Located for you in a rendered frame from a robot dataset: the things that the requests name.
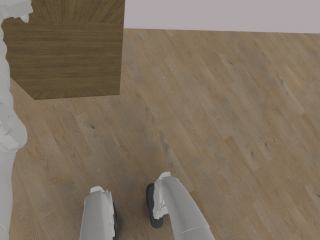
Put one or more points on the robot right thigh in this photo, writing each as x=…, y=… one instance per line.
x=187, y=221

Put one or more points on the cabinet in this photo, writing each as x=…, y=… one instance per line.
x=68, y=48

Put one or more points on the robot left upper arm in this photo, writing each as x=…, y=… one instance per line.
x=13, y=136

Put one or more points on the robot right shin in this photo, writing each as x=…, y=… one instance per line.
x=158, y=210

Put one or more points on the robot left hand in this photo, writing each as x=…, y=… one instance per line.
x=15, y=8

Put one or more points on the left robot forearm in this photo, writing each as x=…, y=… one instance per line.
x=5, y=95

